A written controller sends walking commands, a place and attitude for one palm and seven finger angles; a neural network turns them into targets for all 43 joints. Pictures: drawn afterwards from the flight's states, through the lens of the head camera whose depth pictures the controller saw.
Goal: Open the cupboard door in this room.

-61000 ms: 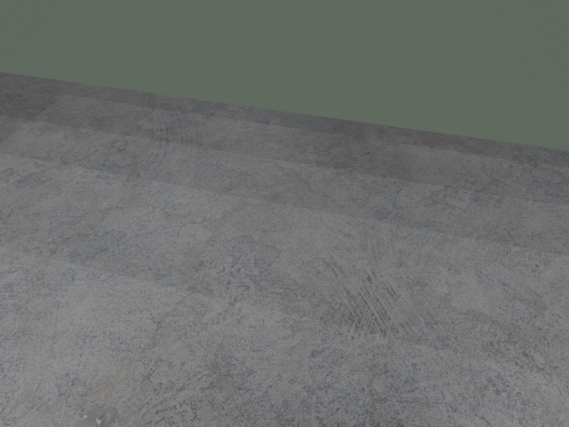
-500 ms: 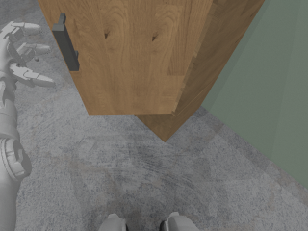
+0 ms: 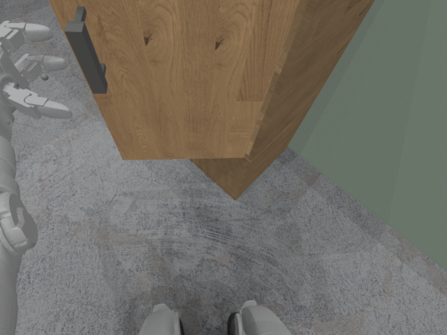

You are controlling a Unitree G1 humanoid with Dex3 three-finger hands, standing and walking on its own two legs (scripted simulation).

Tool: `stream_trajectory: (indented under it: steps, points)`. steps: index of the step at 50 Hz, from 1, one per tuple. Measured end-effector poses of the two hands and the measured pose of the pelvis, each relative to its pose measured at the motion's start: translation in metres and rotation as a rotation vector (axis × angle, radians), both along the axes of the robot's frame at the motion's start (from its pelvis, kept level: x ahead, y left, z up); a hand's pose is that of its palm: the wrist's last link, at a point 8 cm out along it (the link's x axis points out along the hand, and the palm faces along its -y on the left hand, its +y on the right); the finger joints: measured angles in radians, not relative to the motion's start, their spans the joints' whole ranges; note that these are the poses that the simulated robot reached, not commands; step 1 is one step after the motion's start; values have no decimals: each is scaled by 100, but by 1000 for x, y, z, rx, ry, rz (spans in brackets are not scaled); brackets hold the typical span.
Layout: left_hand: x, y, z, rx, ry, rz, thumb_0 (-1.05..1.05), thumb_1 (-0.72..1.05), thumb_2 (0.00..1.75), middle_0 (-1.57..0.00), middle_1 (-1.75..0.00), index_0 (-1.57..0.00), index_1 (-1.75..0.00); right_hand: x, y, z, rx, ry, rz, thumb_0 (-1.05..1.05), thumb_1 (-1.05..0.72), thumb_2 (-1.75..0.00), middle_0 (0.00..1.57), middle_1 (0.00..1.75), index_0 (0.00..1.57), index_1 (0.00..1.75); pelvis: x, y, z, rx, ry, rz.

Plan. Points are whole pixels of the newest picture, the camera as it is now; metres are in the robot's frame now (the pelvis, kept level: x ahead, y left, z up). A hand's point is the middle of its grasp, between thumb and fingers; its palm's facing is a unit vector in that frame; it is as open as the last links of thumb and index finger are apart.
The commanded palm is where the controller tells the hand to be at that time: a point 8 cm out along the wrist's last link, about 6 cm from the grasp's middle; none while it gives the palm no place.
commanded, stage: slide the fingers in behind the handle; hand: left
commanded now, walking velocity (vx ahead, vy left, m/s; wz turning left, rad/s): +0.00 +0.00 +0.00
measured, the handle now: (90, 52) +0.58 +0.18 +0.11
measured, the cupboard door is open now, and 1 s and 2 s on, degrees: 47 47 47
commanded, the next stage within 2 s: close the thumb around the handle in 1.44 s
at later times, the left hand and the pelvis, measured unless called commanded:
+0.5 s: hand (73, 74) +0.52 +0.20 +0.11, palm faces -0.04 -1.00 +0.01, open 14.0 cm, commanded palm +0.50 +0.24 +0.11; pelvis +0.01 +0.00 +0.00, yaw +0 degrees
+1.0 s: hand (94, 74) +0.52 +0.16 +0.12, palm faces -0.03 -1.00 -0.01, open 14.0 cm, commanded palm +0.50 +0.21 +0.11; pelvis +0.01 -0.01 +0.00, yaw +0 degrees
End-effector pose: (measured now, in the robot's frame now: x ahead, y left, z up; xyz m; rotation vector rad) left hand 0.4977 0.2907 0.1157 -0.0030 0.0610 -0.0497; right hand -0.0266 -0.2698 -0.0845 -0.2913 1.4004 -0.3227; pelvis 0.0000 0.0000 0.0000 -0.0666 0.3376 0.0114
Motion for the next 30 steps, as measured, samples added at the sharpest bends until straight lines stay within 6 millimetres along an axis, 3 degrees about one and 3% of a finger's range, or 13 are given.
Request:
stream_trajectory:
  steps: [12, 19, 30]
  points:
    - [12, -24, -2, -9, -28, 8, -1, -50, 30, -30, -120, -30, -120, -4, 8, -1, 25, -7, -29, 1, -90, -90, 20, 30, 20, 30, 5, 2, 0, 3, 6, -16]
    - [10, -27, 2, 23, -22, 25, -1, -50, 30, -30, -120, -30, -121, 5, 14, -6, 62, -24, -26, 1, -90, -90, 20, 30, 21, 30, 9, 2, 2, 7, -2, -15]
    - [5, -50, -4, 2, -24, 11, -1, -50, 30, -30, -120, -30, -120, 25, 8, -9, 68, -72, 1, 1, -90, -90, 20, 30, 21, 30, 11, -2, 3, 14, -15, -11]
